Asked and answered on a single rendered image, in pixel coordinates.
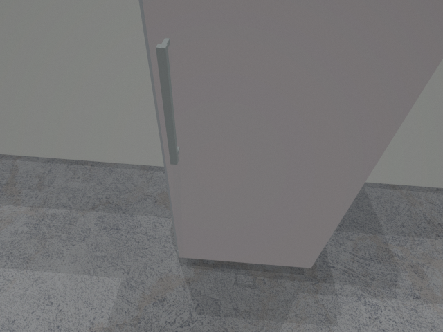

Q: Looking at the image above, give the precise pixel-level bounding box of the handle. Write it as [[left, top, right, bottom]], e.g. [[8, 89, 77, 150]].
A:
[[156, 38, 180, 165]]

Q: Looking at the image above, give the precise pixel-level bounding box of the fridge door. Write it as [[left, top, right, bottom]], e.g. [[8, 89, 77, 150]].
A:
[[143, 0, 443, 268]]

